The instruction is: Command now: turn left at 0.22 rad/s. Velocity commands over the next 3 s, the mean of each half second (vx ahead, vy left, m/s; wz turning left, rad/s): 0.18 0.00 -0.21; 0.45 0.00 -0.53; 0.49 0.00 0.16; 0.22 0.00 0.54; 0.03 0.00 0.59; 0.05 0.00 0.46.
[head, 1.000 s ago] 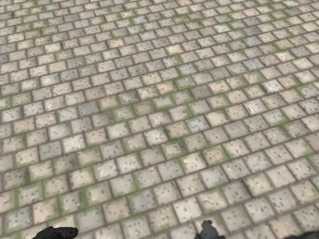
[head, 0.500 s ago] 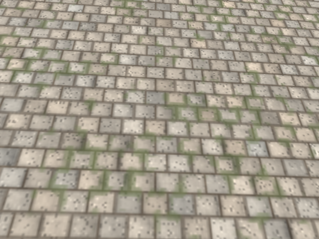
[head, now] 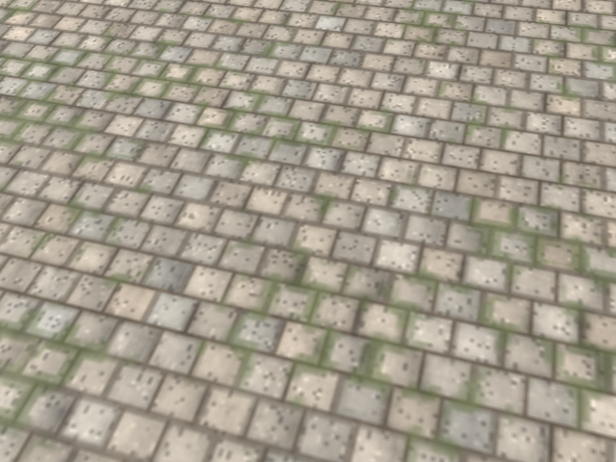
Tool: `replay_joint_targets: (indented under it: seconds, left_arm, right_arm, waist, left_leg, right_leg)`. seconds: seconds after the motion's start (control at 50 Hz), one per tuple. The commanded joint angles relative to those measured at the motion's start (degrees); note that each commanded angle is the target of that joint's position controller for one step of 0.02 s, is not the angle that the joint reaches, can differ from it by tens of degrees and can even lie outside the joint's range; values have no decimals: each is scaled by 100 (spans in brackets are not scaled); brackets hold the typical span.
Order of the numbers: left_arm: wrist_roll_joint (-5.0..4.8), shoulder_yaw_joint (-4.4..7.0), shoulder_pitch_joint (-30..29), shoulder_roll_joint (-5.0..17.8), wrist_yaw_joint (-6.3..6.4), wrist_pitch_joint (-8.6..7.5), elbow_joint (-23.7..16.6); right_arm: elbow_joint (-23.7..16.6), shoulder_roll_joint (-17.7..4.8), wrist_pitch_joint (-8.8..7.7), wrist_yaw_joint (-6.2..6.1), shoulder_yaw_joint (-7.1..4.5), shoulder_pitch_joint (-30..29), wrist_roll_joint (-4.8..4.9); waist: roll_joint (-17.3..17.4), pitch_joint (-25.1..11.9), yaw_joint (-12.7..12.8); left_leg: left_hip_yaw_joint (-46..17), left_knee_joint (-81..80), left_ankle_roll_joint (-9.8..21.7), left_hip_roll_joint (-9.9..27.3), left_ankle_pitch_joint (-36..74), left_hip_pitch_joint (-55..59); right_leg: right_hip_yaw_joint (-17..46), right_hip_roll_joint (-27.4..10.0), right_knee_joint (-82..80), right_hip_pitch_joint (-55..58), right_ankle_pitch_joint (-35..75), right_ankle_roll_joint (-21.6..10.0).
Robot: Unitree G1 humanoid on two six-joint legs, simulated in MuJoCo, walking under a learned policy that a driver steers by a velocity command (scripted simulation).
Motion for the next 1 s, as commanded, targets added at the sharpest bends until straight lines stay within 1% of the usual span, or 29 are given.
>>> replay_joint_targets:
  seconds: [0.02,0.08,0.1,0.14,0.16,0.18,0.2,0.22,0.24,0.26,0.3,0.32,0.4,0.46,0.5,0.52,0.54,0.56,0.58,0.6,0.62,0.64,0.66,0.7,0.74,0.84,0.92,0.96,1.0]
  left_arm:
    - [-2,87,-312,699,39,-40,-296]
    - [-5,67,-165,794,14,35,-167]
    - [-37,81,-60,897,-5,60,-112]
    - [-158,98,-34,1038,-33,64,-59]
    - [-162,66,97,981,-48,7,-30]
    - [-62,-2,58,805,-93,-62,-72]
    - [-135,-45,12,527,-90,-97,-152]
    - [-178,-26,-336,696,-71,-113,-223]
    - [-232,61,-690,904,-64,-123,-376]
    - [-262,121,-677,918,-48,-104,-393]
    - [-261,132,-366,756,-86,-89,-338]
    - [-252,115,-400,677,-124,-111,-344]
    - [-170,-3,-480,436,-323,-145,-429]
    - [-166,0,-370,593,-379,-73,-501]
    - [-167,53,69,693,-364,-32,-392]
    - [-174,147,526,839,-333,-11,-271]
    - [-244,334,1320,1159,-280,-4,-75]
    - [-214,524,1929,1978,-181,-24,-55]
    - [-152,428,1810,1961,-251,-187,-255]
    - [-116,310,1477,1551,-276,-306,-334]
    - [-92,225,1289,1256,-287,-371,-387]
    - [-81,180,995,1120,-271,-366,-455]
    - [-34,134,770,1013,-243,-356,-540]
    - [-12,126,703,1010,-176,-344,-631]
    - [-76,158,874,1090,-94,-351,-602]
    - [-146,204,1332,1113,55,-283,-426]
    - [-212,232,1682,1087,95,-210,-285]
    - [-180,248,1687,1068,130,-164,-244]
    - [-135,268,1651,1068,125,-121,-233]
  right_arm:
    - [-294,-201,-50,-5,-32,62,22]
    - [-281,104,-101,23,120,-152,-42]
    - [-217,23,-115,21,89,-110,-23]
    - [-26,-178,-138,14,11,202,-27]
    - [-20,-377,-150,-7,-22,315,-60]
    - [-38,-643,-141,-56,-67,560,-109]
    - [107,-963,-111,-28,-178,664,-116]
    - [29,-816,-150,12,-169,671,-114]
    - [37,-766,-227,-1,-160,732,-158]
    - [62,-680,-337,-36,-124,784,-192]
    - [106,-385,-535,-62,-49,682,-27]
    - [114,-348,-579,-62,-46,654,1]
    - [90,-556,-652,16,-143,468,-19]
    - [138,-740,-670,124,-223,509,87]
    - [149,-725,-652,167,-224,423,135]
    - [143,-641,-653,178,-184,432,96]
    - [129,-371,-666,189,-84,516,-8]
    - [-284,107,-716,164,74,320,-159]
    - [-477,12,-872,139,95,170,7]
    - [-505,-387,-984,199,15,12,228]
    - [-463,-511,-1059,225,-3,-33,223]
    - [-372,-489,-1096,206,-19,4,72]
    - [-317,-493,-1086,205,-52,46,-48]
    - [-283,-391,-1010,258,-54,67,-113]
    - [-363,-277,-941,256,-30,-170,-133]
    - [-674,78,-962,332,117,-1238,-65]
    - [-842,-27,-1046,445,111,-1724,-3]
    - [-790,-114,-1082,478,88,-1592,-3]
    - [-685,-273,-1107,454,11,-1158,-21]
  waist:
    - [-1164,-479,-83]
    - [-1356,-565,106]
    - [-1378,-525,122]
    - [-1248,-401,-85]
    - [-1019,-618,-100]
    - [-480,-877,-146]
    - [712,-891,-82]
    - [900,-593,-403]
    - [1012,-95,-582]
    - [961,191,-550]
    - [797,405,-354]
    - [655,408,-366]
    - [510,113,-348]
    - [511,117,-264]
    - [278,129,25]
    - [121,-35,257]
    - [-378,-465,610]
    - [-2157,-694,708]
    - [-1927,-1147,641]
    - [-1389,-637,581]
    - [-1086,-336,450]
    - [-642,-169,263]
    - [-661,-112,114]
    - [-749,-126,21]
    - [-574,-64,38]
    - [-710,101,362]
    - [-700,140,471]
    - [-820,89,381]
    - [-1004,-132,175]
  left_leg:
    - [183,-443,-199,324,178,-137]
    - [670,-2124,-225,607,197,816]
    - [772,-2654,-208,535,489,1047]
    - [896,-4122,-8,419,1778,1748]
    - [611,-4241,172,672,2173,2389]
    - [184,-3914,403,1298,2718,3065]
    - [-114,-3864,920,1601,1206,2768]
    - [-809,-4468,1344,1981,-536,2469]
    - [-1382,-4939,1571,2395,-1146,2236]
    - [-1631,-5136,1669,2586,-1104,2226]
    - [-1242,-5196,1536,2565,-603,2599]
    - [-904,-5254,1433,2462,-222,2697]
    - [352,-5206,1255,2113,1003,2178]
    - [683,-5047,1261,2187,776,1673]
    - [945,-4579,1147,2205,635,1247]
    - [1182,-3922,1019,2081,1189,971]
    - [1673,-2429,755,1753,1966,591]
    - [2051,148,153,902,561,-1146]
    - [698,1231,166,417,-533,-2063]
    - [444,1528,355,807,-161,-2585]
    - [486,1293,543,1036,310,-2473]
    - [478,867,580,1222,729,-2194]
    - [452,413,574,1332,1067,-1812]
    - [565,-45,449,1257,1553,-1447]
    - [668,-662,250,1123,2077,-1489]
    - [794,-2518,27,734,3366,-931]
    - [621,-3174,161,623,3446,-781]
    - [610,-3301,297,659,3261,-641]
    - [801,-3325,512,551,2723,-59]
  right_leg:
    - [976,-1204,-564,749,2302,-1128]
    - [935,-1088,-494,582,2344,-1068]
    - [1049,-1071,-447,551,2331,-1061]
    - [1180,-971,-329,296,2320,-899]
    - [1242,-902,-360,-33,1622,-643]
    - [1028,-650,-17,-592,631,-343]
    - [74,121,547,-1010,-905,-46]
    - [-272,254,1330,-1382,-1413,97]
    - [-243,63,2211,-1983,-1645,83]
    - [-16,-125,2991,-2485,-1888,32]
    - [314,-430,3248,-3090,-1457,-57]
    - [221,-474,3064,-3101,-1217,-59]
    - [-316,-532,2038,-1959,-424,55]
    - [-590,-413,1527,-1127,-290,13]
    - [-860,-210,1167,-398,-134,-151]
    - [-967,-3,1089,264,-232,-279]
    - [-687,61,853,1311,-321,-496]
    - [2327,-1353,-340,2232,-1500,-1382]
    - [4769,-2084,-1562,2455,-2777,-2029]
    - [4369,-2201,-1630,2238,-2858,-1946]
    - [3703,-1972,-1472,1844,-2363,-1730]
    - [3094,-1720,-1357,1405,-1638,-1526]
    - [2572,-1470,-1373,1020,-982,-1396]
    - [2041,-1195,-1517,743,-108,-1369]
    - [1636,-1051,-1564,681,712,-1374]
    - [1188,-709,-1449,267,1050,-1096]
    - [1620,-922,-1076,719,1085,-1032]
    - [1709,-1106,-847,1091,1468,-966]
    - [1684,-1123,-352,1362,2806,-860]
